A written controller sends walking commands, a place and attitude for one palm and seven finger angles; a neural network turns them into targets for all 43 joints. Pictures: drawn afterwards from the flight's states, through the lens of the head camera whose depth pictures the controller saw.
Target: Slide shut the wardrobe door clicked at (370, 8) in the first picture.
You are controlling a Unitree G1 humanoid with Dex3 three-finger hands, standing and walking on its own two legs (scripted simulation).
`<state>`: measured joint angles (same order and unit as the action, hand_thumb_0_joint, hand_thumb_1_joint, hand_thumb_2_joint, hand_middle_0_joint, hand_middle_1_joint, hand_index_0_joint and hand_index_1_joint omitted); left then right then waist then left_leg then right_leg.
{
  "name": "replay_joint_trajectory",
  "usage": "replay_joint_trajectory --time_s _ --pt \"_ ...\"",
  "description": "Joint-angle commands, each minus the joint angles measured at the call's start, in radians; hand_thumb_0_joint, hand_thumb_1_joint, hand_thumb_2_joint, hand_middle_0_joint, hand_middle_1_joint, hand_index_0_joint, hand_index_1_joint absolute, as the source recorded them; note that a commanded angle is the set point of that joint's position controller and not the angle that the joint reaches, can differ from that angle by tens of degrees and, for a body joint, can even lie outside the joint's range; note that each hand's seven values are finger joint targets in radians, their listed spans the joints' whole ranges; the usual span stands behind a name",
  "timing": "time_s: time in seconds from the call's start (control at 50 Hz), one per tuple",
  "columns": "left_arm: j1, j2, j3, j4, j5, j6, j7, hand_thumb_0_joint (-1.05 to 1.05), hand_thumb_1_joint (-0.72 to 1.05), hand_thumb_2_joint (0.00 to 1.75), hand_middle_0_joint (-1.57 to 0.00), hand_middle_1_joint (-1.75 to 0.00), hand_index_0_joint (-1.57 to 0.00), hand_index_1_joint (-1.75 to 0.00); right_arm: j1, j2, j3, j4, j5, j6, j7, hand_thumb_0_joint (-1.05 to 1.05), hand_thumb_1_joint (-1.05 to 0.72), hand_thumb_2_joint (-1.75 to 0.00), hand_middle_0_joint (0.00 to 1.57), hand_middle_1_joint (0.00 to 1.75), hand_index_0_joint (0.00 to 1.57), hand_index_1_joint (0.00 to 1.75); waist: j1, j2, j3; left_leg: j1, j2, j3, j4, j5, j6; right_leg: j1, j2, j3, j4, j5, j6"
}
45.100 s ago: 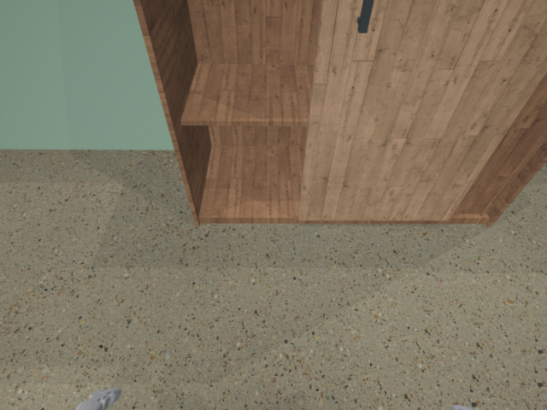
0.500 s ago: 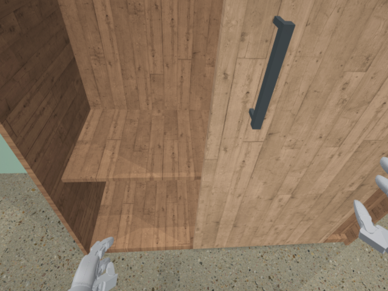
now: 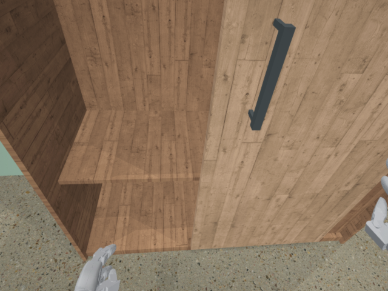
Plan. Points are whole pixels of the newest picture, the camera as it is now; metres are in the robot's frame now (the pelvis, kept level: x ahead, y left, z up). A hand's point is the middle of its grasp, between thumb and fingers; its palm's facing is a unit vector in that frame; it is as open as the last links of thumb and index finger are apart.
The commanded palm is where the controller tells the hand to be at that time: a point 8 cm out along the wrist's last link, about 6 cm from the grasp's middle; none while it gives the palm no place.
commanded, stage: step back with the hand held close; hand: right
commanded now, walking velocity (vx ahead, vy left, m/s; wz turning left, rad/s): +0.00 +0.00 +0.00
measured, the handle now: (265, 79) +0.48 -0.14 +0.24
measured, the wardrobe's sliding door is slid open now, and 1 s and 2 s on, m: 0.51 0.51 0.51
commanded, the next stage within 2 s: stop stepping back and stand still in 1.28 s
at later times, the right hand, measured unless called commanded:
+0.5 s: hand out of the picture +0.15 -0.30 +0.15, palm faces +0.40 +0.81 -0.43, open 7.4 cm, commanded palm +0.09 -0.33 +0.17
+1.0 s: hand out of the picture +0.10 -0.37 +0.16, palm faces +0.41 +0.83 -0.38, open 7.4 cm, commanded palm +0.03 -0.39 +0.17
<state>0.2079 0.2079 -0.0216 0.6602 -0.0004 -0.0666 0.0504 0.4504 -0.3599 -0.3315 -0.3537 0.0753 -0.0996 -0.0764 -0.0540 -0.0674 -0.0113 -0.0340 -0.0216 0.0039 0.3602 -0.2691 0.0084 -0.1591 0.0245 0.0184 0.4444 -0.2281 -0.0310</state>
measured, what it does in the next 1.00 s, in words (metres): walks backwards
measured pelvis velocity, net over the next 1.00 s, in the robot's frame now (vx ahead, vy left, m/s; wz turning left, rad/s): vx -0.11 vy -0.10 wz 0.02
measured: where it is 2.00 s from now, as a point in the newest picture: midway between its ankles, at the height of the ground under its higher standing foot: outside the picture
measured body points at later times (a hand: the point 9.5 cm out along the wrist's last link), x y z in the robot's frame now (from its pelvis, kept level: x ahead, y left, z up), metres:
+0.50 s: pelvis -0.05 -0.03 -0.01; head -0.06 -0.05 +0.44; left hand +0.12 +0.21 -0.08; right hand +0.12 -0.34 +0.17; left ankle -0.04 +0.12 -0.74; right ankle +0.01 -0.10 -0.74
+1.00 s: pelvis -0.11 -0.10 -0.02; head -0.11 -0.16 +0.42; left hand +0.04 +0.14 -0.08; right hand +0.07 -0.41 +0.18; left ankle -0.14 +0.07 -0.70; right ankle +0.01 -0.10 -0.74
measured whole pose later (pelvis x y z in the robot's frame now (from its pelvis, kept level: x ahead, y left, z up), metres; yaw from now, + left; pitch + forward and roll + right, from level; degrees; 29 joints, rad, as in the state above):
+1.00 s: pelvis -0.11 -0.10 -0.02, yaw +1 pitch -1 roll +7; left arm 0.23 0.19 -0.02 0.65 0.03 -0.10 0.06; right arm 0.45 -0.46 -0.45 -0.53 0.02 -0.23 -0.10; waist -0.02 0.01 0.01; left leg -0.34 -0.12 -0.05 0.86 -0.44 0.02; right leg -0.47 0.04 -0.02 0.61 -0.13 -0.13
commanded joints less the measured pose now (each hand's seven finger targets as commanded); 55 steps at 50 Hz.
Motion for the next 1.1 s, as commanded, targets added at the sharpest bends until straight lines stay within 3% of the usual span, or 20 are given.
replay_joint_trajectory --time_s 0.0,0.02,0.06,0.16,0.28,0.3,0.38,0.44,0.5,0.54,0.62,0.7,0.76,0.8,0.84,0.88,0.92,0.96,1.02,1.08 --pt "-0.141 0.112 0.045 -0.156 -0.008 -0.058 0.013 0.00 0.90 0.90 -0.20 -0.30 -0.20 -0.30 -0.085 -0.213 -0.150 -0.183 0.009 -0.073 -0.027 0.00 -0.90 -0.90 0.20 0.30 0.20 0.30 -0.005 -0.015 -0.041 -0.106 0.011 0.018 -0.064 0.199 0.025 0.079 -0.034 0.039 -0.064 0.149 0.005" --pt "-0.126 0.114 0.035 -0.187 -0.022 -0.042 0.017 0.00 0.90 0.90 -0.20 -0.30 -0.20 -0.30 -0.287 -0.402 -0.311 -0.318 -0.009 -0.120 -0.041 0.00 -0.90 -0.90 0.20 0.30 0.20 0.30 -0.007 -0.008 -0.020 -0.148 0.061 -0.077 -0.098 0.283 0.016 0.005 -0.051 0.055 -0.013 0.100 -0.031" --pt "-0.125 0.099 0.037 -0.151 -0.013 -0.032 0.020 0.00 0.90 0.90 -0.20 -0.30 -0.20 -0.30 -0.112 -0.262 -0.210 -0.164 -0.011 -0.118 -0.024 0.00 -0.90 -0.90 0.20 0.30 0.20 0.30 0.009 0.110 -0.047 -0.164 0.106 -0.092 -0.082 0.414 0.009 0.020 -0.044 0.059 0.053 0.154 -0.039" --pt "-0.105 0.136 0.059 -0.202 -0.021 -0.006 0.020 0.00 0.90 0.90 -0.20 -0.30 -0.20 -0.30 0.017 -0.175 -0.122 -0.162 -0.022 -0.105 -0.018 0.00 -0.90 -0.90 0.20 0.30 0.20 0.30 0.011 0.027 -0.169 -0.148 0.112 -0.060 0.006 0.552 -0.031 0.044 -0.066 0.038 0.095 0.367 -0.049" --pt "-0.098 0.142 0.066 -0.229 -0.021 0.012 0.040 0.00 0.90 0.90 -0.20 -0.30 -0.20 -0.30 0.000 -0.297 -0.213 -0.251 -0.018 -0.116 -0.042 0.00 -0.90 -0.90 0.20 0.30 0.20 0.30 0.012 0.099 -0.166 -0.203 0.124 -0.071 0.007 0.369 0.013 -0.021 -0.073 0.065 0.100 0.281 -0.039" --pt "-0.101 0.127 0.061 -0.226 -0.023 0.013 0.041 0.00 0.90 0.90 -0.20 -0.30 -0.20 -0.30 -0.003 -0.265 -0.189 -0.249 -0.018 -0.116 -0.042 0.00 -0.90 -0.90 0.20 0.30 0.20 0.30 0.020 0.114 -0.152 -0.216 0.129 -0.079 0.003 0.333 0.024 -0.032 -0.068 0.064 0.109 0.247 -0.037" --pt "-0.097 0.148 0.070 -0.227 -0.018 0.008 0.046 0.00 0.90 0.90 -0.20 -0.30 -0.20 -0.30 -0.043 -0.308 -0.217 -0.306 -0.019 -0.142 -0.056 0.00 -0.90 -0.90 0.20 0.30 0.20 0.30 0.029 0.033 -0.110 -0.278 0.145 -0.114 -0.018 0.150 0.066 -0.091 -0.059 0.087 0.124 0.069 -0.032" --pt "-0.096 0.150 0.066 -0.224 -0.014 -0.009 0.044 0.00 0.90 0.90 -0.20 -0.30 -0.20 -0.30 -0.050 -0.265 -0.186 -0.301 -0.026 -0.157 -0.062 0.00 -0.90 -0.90 0.20 0.30 0.20 0.30 0.042 -0.021 -0.062 -0.315 0.101 -0.081 0.009 0.005 0.066 -0.141 -0.075 0.131 0.064 -0.107 -0.035" --pt "-0.085 0.171 0.067 -0.231 -0.007 -0.036 0.047 0.00 0.90 0.90 -0.20 -0.30 -0.20 -0.30 -0.055 -0.238 -0.182 -0.317 -0.048 -0.174 -0.060 0.00 -0.90 -0.90 0.20 0.30 0.20 0.30 0.041 -0.207 -0.062 -0.167 -0.033 -0.001 0.218 -0.040 0.006 -0.315 -0.183 0.290 -0.197 -0.375 -0.076" --pt "-0.067 0.164 0.065 -0.218 0.002 -0.050 0.047 0.00 0.90 0.90 -0.20 -0.30 -0.20 -0.30 -0.068 -0.237 -0.188 -0.301 -0.059 -0.179 -0.060 0.00 -0.90 -0.90 0.20 0.30 0.20 0.30 0.038 -0.189 -0.058 -0.152 -0.047 -0.017 0.333 -0.070 -0.006 -0.364 -0.231 0.339 -0.257 -0.441 -0.101" --pt "-0.044 0.157 0.063 -0.198 0.002 -0.069 0.031 0.00 0.90 0.90 -0.20 -0.30 -0.20 -0.30 -0.020 -0.223 -0.182 -0.286 -0.061 -0.181 -0.054 0.00 -0.90 -0.90 0.20 0.30 0.20 0.30 0.030 -0.080 -0.085 -0.195 -0.037 -0.030 0.204 -0.081 0.002 -0.253 -0.216 0.297 -0.164 -0.287 -0.106" --pt "-0.043 0.147 0.052 -0.185 0.004 -0.060 0.024 0.00 0.90 0.90 -0.20 -0.30 -0.20 -0.30 -0.022 -0.246 -0.193 -0.301 -0.060 -0.187 -0.050 0.00 -0.90 -0.90 0.20 0.30 0.20 0.30 0.034 0.009 -0.133 -0.130 0.043 -0.082 0.029 0.121 0.043 -0.250 -0.147 0.230 0.022 -0.223 -0.071" --pt "-0.048 0.149 0.069 -0.180 -0.011 -0.060 0.026 0.00 0.90 0.90 -0.20 -0.30 -0.20 -0.30 -0.059 -0.242 -0.170 -0.314 -0.037 -0.190 -0.052 0.00 -0.90 -0.90 0.20 0.30 0.20 0.30 0.052 0.127 -0.141 -0.302 0.126 -0.144 0.031 0.132 0.127 -0.131 -0.057 0.153 0.201 -0.191 -0.016" --pt "-0.054 0.145 0.064 -0.176 -0.006 -0.057 0.031 0.00 0.90 0.90 -0.20 -0.30 -0.20 -0.30 -0.035 -0.262 -0.192 -0.331 -0.027 -0.186 -0.058 0.00 -0.90 -0.90 0.20 0.30 0.20 0.30 0.058 0.107 -0.115 -0.397 0.146 -0.134 0.037 0.108 0.144 -0.097 -0.052 0.144 0.265 -0.161 -0.011" --pt "-0.074 0.153 0.055 -0.190 -0.005 -0.062 0.035 0.00 0.90 0.90 -0.20 -0.30 -0.20 -0.30 -0.059 -0.278 -0.209 -0.386 -0.029 -0.195 -0.062 0.00 -0.90 -0.90 0.20 0.30 0.20 0.30 0.053 -0.044 -0.082 -0.414 0.074 -0.087 0.141 0.057 0.110 -0.143 -0.098 0.232 0.130 -0.122 -0.021" --pt "-0.075 0.173 0.061 -0.190 0.013 -0.083 0.037 0.00 0.90 0.90 -0.20 -0.30 -0.20 -0.30 -0.068 -0.324 -0.264 -0.431 -0.044 -0.212 -0.062 0.00 -0.90 -0.90 0.20 0.30 0.20 0.30 0.040 -0.266 -0.097 -0.286 -0.089 -0.017 0.407 -0.170 0.021 -0.236 -0.247 0.436 -0.215 -0.219 -0.034" --pt "-0.051 0.167 0.063 -0.166 0.033 -0.098 0.026 0.00 0.90 0.90 -0.20 -0.30 -0.20 -0.30 -0.102 -0.320 -0.265 -0.450 -0.047 -0.219 -0.055 0.00 -0.90 -0.90 0.20 0.30 0.20 0.30 0.038 -0.211 -0.103 -0.232 -0.111 -0.069 0.627 -0.214 0.011 -0.316 -0.298 0.483 -0.342 -0.470 -0.003" --pt "-0.048 0.144 0.062 -0.150 0.029 -0.101 0.013 0.00 0.90 0.90 -0.20 -0.30 -0.20 -0.30 -0.093 -0.291 -0.236 -0.438 -0.032 -0.209 -0.055 0.00 -0.90 -0.90 0.20 0.30 0.20 0.30 0.033 -0.145 -0.099 -0.308 -0.099 -0.063 0.626 -0.189 0.021 -0.230 -0.256 0.388 -0.320 -0.363 0.101" --pt "-0.053 0.126 0.061 -0.135 0.013 -0.103 0.002 0.00 0.90 0.90 -0.20 -0.30 -0.20 -0.30 -0.046 -0.253 -0.204 -0.388 -0.032 -0.196 -0.055 0.00 -0.90 -0.90 0.20 0.30 0.20 0.30 0.023 -0.155 -0.115 -0.289 -0.110 0.001 0.509 -0.149 0.023 -0.168 -0.203 0.279 -0.332 -0.350 0.082" --pt "-0.053 0.116 0.071 -0.133 0.016 -0.098 -0.002 0.00 0.90 0.90 -0.20 -0.30 -0.20 -0.30 0.016 -0.262 -0.216 -0.326 -0.021 -0.185 -0.055 0.00 -0.90 -0.90 0.20 0.30 0.20 0.30 0.016 -0.178 -0.139 -0.202 -0.126 0.068 0.308 -0.153 0.040 -0.147 -0.157 0.200 -0.347 -0.267 0.149"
